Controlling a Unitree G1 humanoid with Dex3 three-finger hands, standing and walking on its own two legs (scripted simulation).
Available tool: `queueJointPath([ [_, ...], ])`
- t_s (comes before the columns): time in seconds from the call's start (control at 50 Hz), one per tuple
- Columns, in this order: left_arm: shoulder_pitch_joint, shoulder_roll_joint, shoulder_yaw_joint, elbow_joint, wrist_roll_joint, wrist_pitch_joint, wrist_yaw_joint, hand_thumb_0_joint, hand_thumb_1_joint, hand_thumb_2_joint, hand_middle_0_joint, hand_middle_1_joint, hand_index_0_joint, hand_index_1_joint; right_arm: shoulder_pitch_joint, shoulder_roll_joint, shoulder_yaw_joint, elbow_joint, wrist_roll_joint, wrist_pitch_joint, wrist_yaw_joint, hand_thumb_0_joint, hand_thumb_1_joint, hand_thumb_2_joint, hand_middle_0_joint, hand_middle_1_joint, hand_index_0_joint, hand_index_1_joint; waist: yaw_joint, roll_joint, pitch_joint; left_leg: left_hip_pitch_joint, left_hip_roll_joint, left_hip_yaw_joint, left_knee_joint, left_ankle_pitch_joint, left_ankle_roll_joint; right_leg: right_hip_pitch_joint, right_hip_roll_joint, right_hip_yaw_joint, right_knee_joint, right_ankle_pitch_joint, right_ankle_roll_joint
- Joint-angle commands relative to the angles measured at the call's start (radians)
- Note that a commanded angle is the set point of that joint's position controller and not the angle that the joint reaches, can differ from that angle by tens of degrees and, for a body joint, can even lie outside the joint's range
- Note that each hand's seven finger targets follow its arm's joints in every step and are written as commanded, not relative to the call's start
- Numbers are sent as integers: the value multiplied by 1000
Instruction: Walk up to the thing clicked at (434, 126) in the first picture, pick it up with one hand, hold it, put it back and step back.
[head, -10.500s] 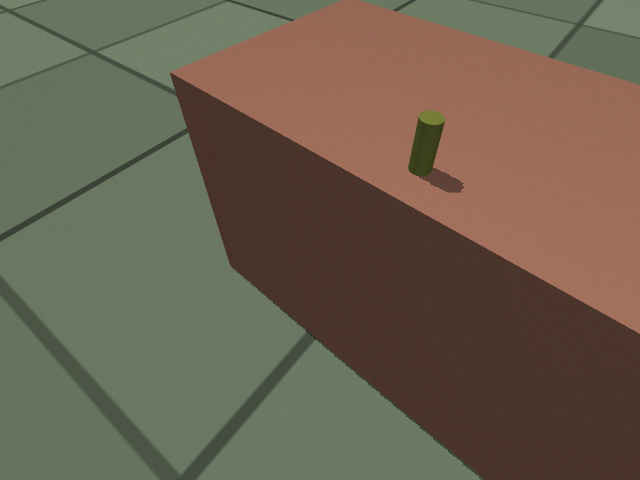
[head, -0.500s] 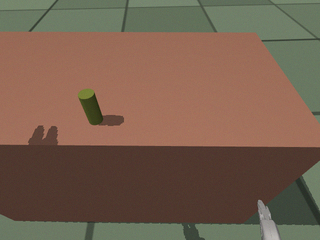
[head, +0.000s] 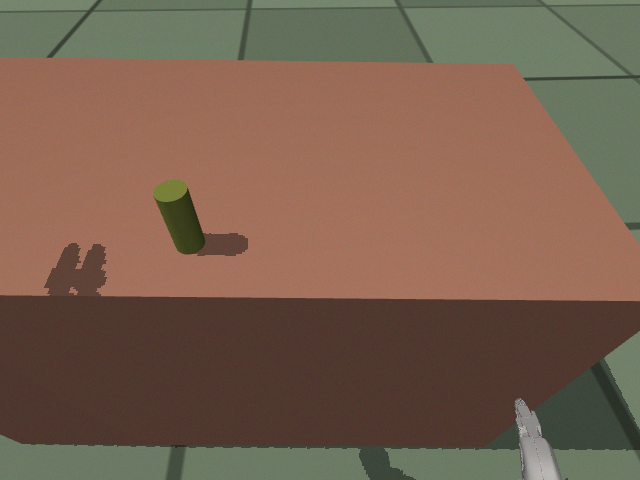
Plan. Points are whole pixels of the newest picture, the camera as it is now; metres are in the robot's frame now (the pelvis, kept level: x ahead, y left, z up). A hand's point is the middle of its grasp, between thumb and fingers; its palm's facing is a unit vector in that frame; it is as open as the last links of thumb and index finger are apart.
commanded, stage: go down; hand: left
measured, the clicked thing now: (181, 219) +0.44 +0.20 +0.08
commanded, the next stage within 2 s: approach in 0.86 s
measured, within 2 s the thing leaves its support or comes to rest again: neither
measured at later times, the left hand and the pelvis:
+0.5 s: hand out of the picture +0.36 +0.38 +0.20, palm faces +0.16 -0.99 +0.00, open 17.6 cm; pelvis +0.00 +0.00 +0.00, yaw +0 degrees
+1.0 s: hand out of the picture +0.35 +0.39 +0.19, palm faces +0.18 -0.98 +0.00, open 17.5 cm; pelvis +0.00 +0.00 +0.00, yaw +0 degrees
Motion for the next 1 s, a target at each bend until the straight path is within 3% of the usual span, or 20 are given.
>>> queueJointPath([
  [0.0,-368,441,63,-196,-27,-52,-3,0,-586,59,-38,-33,-35,-40,-90,-167,-59,-169,6,-58,-16,0,534,-55,49,50,49,50,-1,128,-294,240,-16,4,-29,341,13,20,34,-41,-37,263,-40],
  [0.1,-392,405,19,-170,-31,-35,-17,0,-595,66,-39,-41,-37,-48,-62,-129,-26,-144,11,-50,-13,0,537,-55,49,50,49,50,0,156,-249,235,-15,1,-33,327,9,-12,37,-45,-38,238,-45],
  [0.12,-406,443,46,-187,-33,-37,-18,0,-595,65,-38,-42,-37,-48,-61,-186,-68,-169,8,-55,-19,0,537,-55,49,50,49,50,-9,166,-277,255,-11,0,-29,344,5,-13,36,-44,-32,245,-46],
  [0.18,-439,442,36,-209,-29,-25,-17,0,-596,58,-41,-34,-38,-43,-85,-138,-15,-188,8,-58,-15,0,536,-54,49,50,49,50,6,188,-304,269,-8,-4,-24,378,5,0,38,-49,-32,258,-48],
  [0.22,-431,469,51,-179,-24,-15,-14,0,-611,58,-41,-39,-38,-47,-58,-180,-55,-177,6,-53,-24,0,532,-56,48,50,49,50,-5,154,-314,254,-9,-2,-18,384,8,18,37,-45,-30,276,-45],
  [0.24,-446,412,4,-184,-24,-12,-20,0,-583,62,-38,-37,-35,-45,-80,-120,-8,-173,9,-51,-16,0,538,-54,49,50,49,50,5,161,-287,242,-15,1,-19,359,10,6,36,-43,-33,264,-44],
  [0.26,-434,469,54,-178,-22,-9,-17,0,-588,64,-38,-40,-36,-47,-76,-168,-40,-217,6,-53,-23,0,536,-55,49,50,49,50,-4,138,-324,256,-14,5,-10,382,14,19,34,-40,-32,289,-40],
  [0.32,-403,423,15,-153,-20,2,-23,0,-557,72,-35,-43,-33,-49,-35,-155,-43,-163,9,-41,-18,0,539,-54,49,50,49,50,5,148,-258,237,-12,-1,-24,357,7,-23,39,-46,-33,247,-48],
  [0.38,-365,481,66,-110,-17,0,-19,0,-585,59,-36,-46,-38,-49,-25,-199,-68,-222,8,-41,-21,0,535,-54,49,50,49,50,3,105,-272,211,-12,0,-25,363,10,19,39,-48,-32,264,-45],
  [0.4,-389,436,34,-134,-25,-7,-27,0,-568,68,-34,-48,-35,-52,-13,-123,-14,-181,12,-33,-10,0,543,-52,49,50,49,50,18,125,-253,197,-17,3,-22,357,12,13,37,-43,-31,260,-45],
  [0.44,-412,439,27,-192,-24,-20,-33,0,-556,62,-35,-42,-35,-46,-19,-153,-52,-193,12,-38,-15,0,536,-54,49,50,49,50,9,152,-277,229,-18,4,-22,349,10,-3,36,-42,-26,254,-45],
  [0.46,-383,479,66,-163,-25,-19,-29,0,-544,61,-34,-42,-35,-44,-62,-194,-67,-264,12,-46,-21,0,537,-53,49,50,49,50,4,152,-306,247,-15,3,-17,362,7,2,36,-44,-26,256,-44],
  [0.52,-423,452,47,-200,-26,-17,-31,0,-542,68,-33,-42,-32,-47,-69,-127,-13,-228,11,-40,-14,0,542,-52,49,50,49,50,18,163,-296,244,-14,0,-17,355,9,-1,37,-43,-31,246,-46],
  [0.56,-394,477,70,-181,-28,-13,-27,0,-555,61,-33,-45,-36,-47,-38,-171,-52,-191,11,-42,-24,0,535,-54,49,50,49,50,6,168,-288,232,-12,-1,-23,344,7,4,36,-43,-25,244,-47],
  [0.58,-407,424,16,-182,-26,-10,-32,0,-524,62,-32,-41,-34,-42,-52,-129,-22,-179,13,-38,-18,0,540,-52,49,50,49,50,8,178,-255,221,-17,0,-26,311,9,-24,36,-41,-32,220,-48],
  [0.64,-381,460,56,-165,-30,-9,-30,0,-518,50,-36,-34,-38,-35,-57,-171,-49,-203,11,-41,-29,0,539,-52,49,50,49,50,2,131,-261,204,-20,4,-21,286,15,-3,33,-40,-36,219,-40],
  [0.68,-379,412,20,-162,-38,-12,-42,0,-514,57,-29,-43,-35,-40,-55,-153,-35,-221,12,-45,-25,0,549,-50,49,50,49,50,-4,115,-235,196,-24,6,-26,242,18,-12,35,-42,-40,192,-40],
  [0.86,-416,492,75,-212,-34,-39,-35,0,-538,52,-38,-47,-43,-45,-41,-159,-39,-197,11,-45,-26,0,538,-52,49,50,49,50,8,180,-303,235,-23,1,0,348,12,-5,29,-43,-14,255,-43],
  [0.92,-397,421,28,-176,-35,-33,-38,0,-524,66,-36,-48,-37,-49,-60,-155,-41,-203,14,-46,-24,0,538,-53,49,50,49,50,-8,176,-283,247,-15,-6,-5,349,6,-37,35,-48,-14,233,-47],
  [0.98,-386,460,43,-153,-23,-33,-28,0,-475,59,-36,-43,-26,-53,-61,-172,-46,-194,10,-47,-25,0,561,-46,48,51,49,51,-4,161,-247,207,-16,-5,-10,299,8,-42,36,-46,-17,208,-46],
])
